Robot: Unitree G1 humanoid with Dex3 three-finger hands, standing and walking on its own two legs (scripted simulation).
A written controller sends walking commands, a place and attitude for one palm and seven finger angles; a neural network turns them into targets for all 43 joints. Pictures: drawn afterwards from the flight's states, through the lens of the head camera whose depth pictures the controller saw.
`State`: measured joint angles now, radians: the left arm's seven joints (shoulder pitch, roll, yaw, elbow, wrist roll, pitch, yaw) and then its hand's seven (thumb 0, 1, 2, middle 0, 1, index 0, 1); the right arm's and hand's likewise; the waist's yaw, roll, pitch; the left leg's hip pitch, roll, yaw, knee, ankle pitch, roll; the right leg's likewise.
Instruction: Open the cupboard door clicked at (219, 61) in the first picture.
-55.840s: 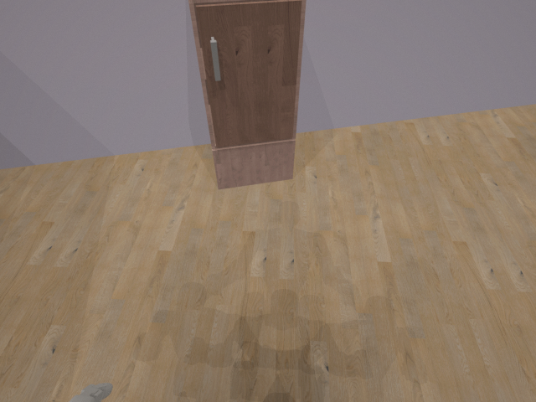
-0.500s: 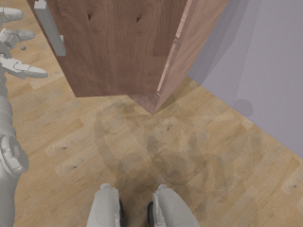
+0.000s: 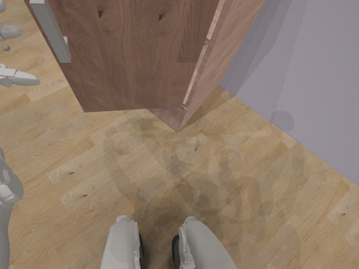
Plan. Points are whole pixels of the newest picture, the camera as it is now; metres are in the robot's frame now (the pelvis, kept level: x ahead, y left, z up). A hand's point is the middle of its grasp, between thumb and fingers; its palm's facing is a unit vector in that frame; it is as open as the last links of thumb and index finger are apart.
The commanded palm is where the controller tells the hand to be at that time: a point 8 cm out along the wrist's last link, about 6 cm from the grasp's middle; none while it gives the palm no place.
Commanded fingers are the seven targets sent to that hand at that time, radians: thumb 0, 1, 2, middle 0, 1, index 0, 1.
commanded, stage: move the hooked fingers beside the handle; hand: left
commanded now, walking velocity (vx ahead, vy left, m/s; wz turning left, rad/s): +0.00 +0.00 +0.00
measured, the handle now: (54, 25) +0.59 +0.21 +0.07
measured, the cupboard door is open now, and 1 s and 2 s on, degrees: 46 46 45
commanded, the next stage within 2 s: slide the fingers in behind the handle in 0.40 s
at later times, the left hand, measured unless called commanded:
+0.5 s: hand (13, 49) +0.54 +0.27 +0.07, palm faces +0.09 -1.00 -0.03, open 14.0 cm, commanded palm +0.53 +0.29 +0.06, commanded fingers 0.00 -0.50 0.30 -0.30 -1.20 -0.30 -1.20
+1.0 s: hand (40, 47) +0.54 +0.23 +0.06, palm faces +0.07 -1.00 -0.02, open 14.0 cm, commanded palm +0.53 +0.26 +0.06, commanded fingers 0.00 -0.50 0.30 -0.30 -1.20 -0.30 -1.20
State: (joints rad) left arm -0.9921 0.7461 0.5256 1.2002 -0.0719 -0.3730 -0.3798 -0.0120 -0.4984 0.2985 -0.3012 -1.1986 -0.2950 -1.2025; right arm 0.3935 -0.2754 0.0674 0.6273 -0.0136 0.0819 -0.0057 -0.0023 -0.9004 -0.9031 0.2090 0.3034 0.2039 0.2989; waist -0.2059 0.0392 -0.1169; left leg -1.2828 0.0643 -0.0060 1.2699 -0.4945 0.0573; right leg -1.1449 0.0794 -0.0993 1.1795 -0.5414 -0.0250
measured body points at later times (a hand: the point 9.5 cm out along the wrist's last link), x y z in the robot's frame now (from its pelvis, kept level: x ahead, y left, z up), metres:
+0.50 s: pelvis +0.00 +0.01 +0.00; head +0.18 +0.05 +0.41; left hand +0.52 +0.33 +0.07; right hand -0.01 -0.26 -0.10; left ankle +0.04 +0.08 -0.62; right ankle +0.00 -0.11 -0.62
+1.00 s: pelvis +0.00 +0.00 +0.00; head +0.18 +0.04 +0.41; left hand +0.53 +0.29 +0.07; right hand -0.01 -0.27 -0.10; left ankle +0.04 +0.08 -0.62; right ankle +0.00 -0.11 -0.62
